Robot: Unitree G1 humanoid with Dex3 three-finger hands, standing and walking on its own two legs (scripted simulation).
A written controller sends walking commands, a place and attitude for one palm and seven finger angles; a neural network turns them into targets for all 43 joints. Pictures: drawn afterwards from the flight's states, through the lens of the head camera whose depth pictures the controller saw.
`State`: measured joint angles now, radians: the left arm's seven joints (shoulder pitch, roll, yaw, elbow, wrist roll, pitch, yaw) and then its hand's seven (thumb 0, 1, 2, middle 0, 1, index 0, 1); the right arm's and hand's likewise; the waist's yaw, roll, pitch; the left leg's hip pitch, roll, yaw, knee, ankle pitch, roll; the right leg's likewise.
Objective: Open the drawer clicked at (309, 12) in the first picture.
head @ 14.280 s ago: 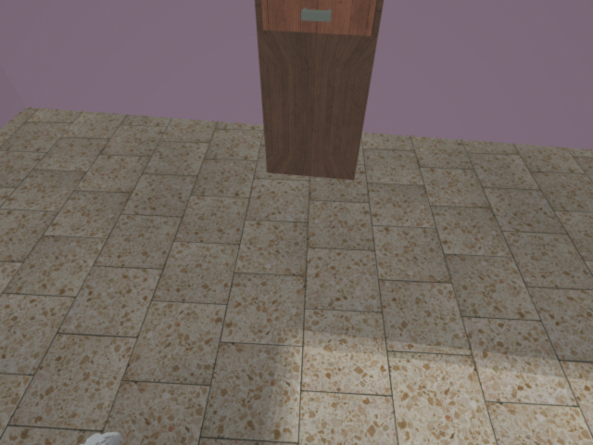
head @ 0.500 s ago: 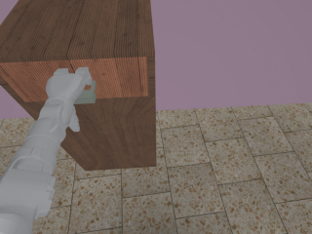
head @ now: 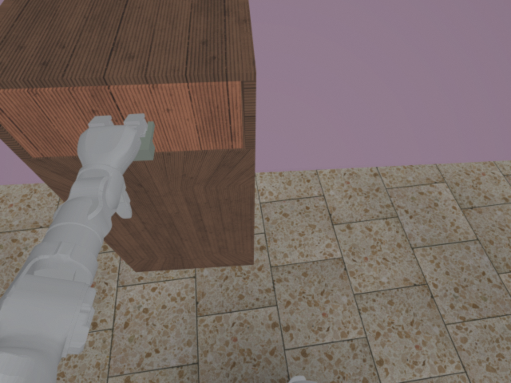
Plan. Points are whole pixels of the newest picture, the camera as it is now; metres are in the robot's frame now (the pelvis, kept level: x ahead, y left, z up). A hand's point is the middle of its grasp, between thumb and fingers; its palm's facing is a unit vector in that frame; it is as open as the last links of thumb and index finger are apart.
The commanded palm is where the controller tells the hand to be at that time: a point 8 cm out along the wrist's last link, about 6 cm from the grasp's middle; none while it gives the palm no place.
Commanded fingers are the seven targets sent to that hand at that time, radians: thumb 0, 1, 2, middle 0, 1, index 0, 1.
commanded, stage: lower the fingers behind the handle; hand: left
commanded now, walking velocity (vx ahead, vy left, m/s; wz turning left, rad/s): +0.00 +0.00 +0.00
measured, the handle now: (122, 139) +0.51 +0.22 +0.05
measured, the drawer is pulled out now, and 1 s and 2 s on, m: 0.00 0.00 0.07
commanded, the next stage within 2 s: close the thumb around the handle in 0.36 s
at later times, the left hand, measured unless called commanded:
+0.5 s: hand (123, 165) +0.47 +0.22 +0.03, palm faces -0.05 -0.03 -1.00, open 13.8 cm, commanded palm +0.45 +0.22 +0.09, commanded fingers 0.00 -0.33 0.37 -0.31 -1.22 -0.31 -1.22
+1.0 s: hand (122, 168) +0.46 +0.22 +0.03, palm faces -0.05 -0.02 -1.00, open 6.8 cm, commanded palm +0.44 +0.22 +0.09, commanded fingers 0.00 0.90 0.90 -0.40 -1.35 -0.40 -1.35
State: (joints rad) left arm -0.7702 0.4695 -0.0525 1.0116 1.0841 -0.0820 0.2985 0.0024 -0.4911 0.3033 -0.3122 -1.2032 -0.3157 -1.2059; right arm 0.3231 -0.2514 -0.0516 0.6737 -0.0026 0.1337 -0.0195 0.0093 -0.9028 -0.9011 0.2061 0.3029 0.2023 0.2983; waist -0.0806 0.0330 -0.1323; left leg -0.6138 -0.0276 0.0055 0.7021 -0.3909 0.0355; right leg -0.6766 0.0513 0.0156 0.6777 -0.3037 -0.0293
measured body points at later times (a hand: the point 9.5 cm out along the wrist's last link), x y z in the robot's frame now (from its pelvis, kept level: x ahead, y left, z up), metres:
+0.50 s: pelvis +0.00 +0.00 +0.00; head +0.09 -0.01 +0.44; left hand +0.46 +0.22 +0.09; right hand +0.04 -0.27 -0.13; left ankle -0.04 +0.10 -0.71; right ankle +0.00 -0.10 -0.71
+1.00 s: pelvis +0.00 +0.00 +0.00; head +0.08 -0.01 +0.44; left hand +0.46 +0.22 +0.09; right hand +0.05 -0.27 -0.13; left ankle -0.04 +0.10 -0.71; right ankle +0.00 -0.10 -0.71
